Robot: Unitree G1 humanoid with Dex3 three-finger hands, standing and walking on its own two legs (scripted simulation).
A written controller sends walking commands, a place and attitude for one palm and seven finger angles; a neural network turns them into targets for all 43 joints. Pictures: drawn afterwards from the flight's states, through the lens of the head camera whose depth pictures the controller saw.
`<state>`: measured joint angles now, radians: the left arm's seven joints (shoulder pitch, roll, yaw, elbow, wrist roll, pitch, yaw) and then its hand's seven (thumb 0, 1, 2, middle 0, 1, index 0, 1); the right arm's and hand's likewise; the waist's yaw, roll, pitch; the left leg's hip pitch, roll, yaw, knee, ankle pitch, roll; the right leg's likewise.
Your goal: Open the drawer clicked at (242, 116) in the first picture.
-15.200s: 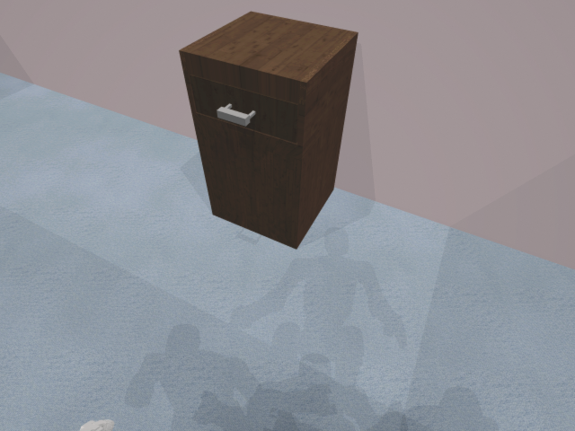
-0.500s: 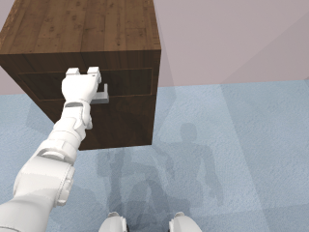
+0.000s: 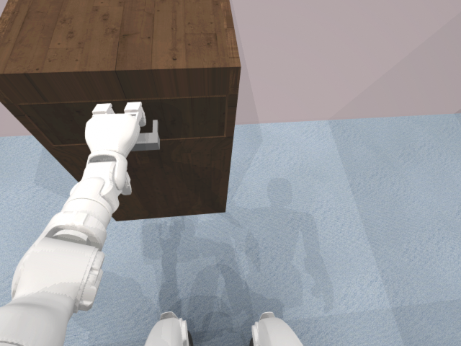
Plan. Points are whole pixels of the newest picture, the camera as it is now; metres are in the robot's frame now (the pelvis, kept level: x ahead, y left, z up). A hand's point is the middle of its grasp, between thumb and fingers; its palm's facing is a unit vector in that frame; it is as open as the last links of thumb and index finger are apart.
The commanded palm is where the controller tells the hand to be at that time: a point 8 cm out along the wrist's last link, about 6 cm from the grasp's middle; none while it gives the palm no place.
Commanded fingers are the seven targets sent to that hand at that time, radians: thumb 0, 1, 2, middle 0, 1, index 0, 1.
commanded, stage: lower the fingers behind the handle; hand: left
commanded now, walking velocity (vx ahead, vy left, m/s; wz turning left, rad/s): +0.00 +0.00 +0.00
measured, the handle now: (133, 133) +0.55 +0.17 -0.06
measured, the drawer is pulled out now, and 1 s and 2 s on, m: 0.00 0.00 0.00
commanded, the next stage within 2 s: close the thumb around the handle in 1.36 s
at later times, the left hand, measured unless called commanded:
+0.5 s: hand (129, 154) +0.50 +0.17 -0.05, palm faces -0.07 -0.02 -1.00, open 13.8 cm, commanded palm +0.49 +0.16 +0.00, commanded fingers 0.00 -0.50 0.30 -0.30 -1.20 -0.30 -1.20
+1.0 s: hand (134, 157) +0.51 +0.16 -0.08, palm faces -0.05 +0.00 -1.00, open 13.8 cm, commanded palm +0.49 +0.15 -0.03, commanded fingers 0.00 -0.50 0.30 -0.30 -1.20 -0.30 -1.20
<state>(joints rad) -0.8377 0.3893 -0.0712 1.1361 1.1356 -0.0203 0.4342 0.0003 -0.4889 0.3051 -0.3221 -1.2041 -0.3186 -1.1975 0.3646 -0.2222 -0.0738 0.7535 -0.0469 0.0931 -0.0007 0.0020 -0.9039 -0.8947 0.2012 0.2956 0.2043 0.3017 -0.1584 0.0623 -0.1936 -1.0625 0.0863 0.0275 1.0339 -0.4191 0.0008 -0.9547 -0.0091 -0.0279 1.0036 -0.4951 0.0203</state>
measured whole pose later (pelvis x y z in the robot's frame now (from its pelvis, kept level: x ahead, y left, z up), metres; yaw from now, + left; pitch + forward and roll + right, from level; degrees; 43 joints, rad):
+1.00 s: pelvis -0.02 +0.00 -0.05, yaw -1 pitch +32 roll -3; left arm -0.96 0.43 -0.05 1.19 1.16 0.05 0.48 0.00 -0.49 0.31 -0.32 -1.20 -0.32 -1.20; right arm 0.32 -0.22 -0.04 0.74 -0.06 0.07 0.01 0.00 -0.90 -0.89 0.20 0.30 0.20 0.30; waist -0.20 0.08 -0.20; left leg -1.36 0.10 0.00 1.28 -0.48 0.00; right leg -1.24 0.00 -0.03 1.25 -0.57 0.02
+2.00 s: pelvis -0.02 +0.00 -0.05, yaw -1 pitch +32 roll -3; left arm -0.94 0.43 -0.06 1.16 1.14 0.04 0.46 0.00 0.53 0.75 -0.37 -1.31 -0.39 -1.31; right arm 0.32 -0.22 -0.04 0.73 -0.05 0.08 0.01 0.00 -0.90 -0.89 0.20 0.30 0.20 0.30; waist -0.19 0.08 -0.20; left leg -1.35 0.10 0.00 1.28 -0.48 0.00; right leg -1.24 0.00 -0.03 1.26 -0.57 0.02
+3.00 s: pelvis +0.00 -0.01 -0.03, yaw +0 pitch +27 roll -2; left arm -0.62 0.28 -0.09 0.99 1.15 0.03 0.57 0.01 0.66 0.78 -0.32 -1.35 -0.37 -1.34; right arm 0.25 -0.22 -0.07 0.71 -0.05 0.11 0.00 0.00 -0.90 -0.89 0.20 0.30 0.20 0.30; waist -0.09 0.06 -0.22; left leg -1.16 0.09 0.03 1.17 -0.48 -0.01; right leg -1.06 0.00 -0.01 1.16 -0.56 0.01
